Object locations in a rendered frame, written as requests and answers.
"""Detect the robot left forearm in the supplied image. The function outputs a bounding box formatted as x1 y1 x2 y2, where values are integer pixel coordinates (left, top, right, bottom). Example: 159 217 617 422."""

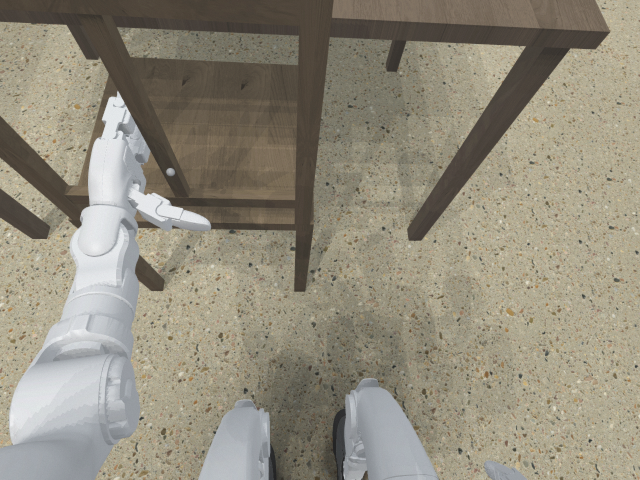
9 204 139 445

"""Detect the right robot hand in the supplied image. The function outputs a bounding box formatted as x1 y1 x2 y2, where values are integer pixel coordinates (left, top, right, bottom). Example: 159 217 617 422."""
484 460 527 480

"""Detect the left robot thigh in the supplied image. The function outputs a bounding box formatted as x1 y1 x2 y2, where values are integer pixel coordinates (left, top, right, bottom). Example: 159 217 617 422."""
198 407 270 480

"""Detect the left robot hand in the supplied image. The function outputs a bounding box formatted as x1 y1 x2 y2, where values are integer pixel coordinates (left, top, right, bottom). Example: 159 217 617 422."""
88 91 211 231

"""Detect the right robot foot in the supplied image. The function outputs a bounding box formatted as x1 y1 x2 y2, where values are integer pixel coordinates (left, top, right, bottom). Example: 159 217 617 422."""
333 409 363 480

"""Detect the chair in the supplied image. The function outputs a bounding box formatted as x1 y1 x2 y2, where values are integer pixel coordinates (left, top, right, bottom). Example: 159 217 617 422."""
0 0 334 292

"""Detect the table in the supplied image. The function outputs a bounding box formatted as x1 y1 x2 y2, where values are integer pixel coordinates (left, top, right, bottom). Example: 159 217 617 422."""
0 0 610 241

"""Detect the robot left upper arm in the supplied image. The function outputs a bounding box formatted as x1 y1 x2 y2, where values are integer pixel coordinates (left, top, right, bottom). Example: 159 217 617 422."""
0 353 140 480

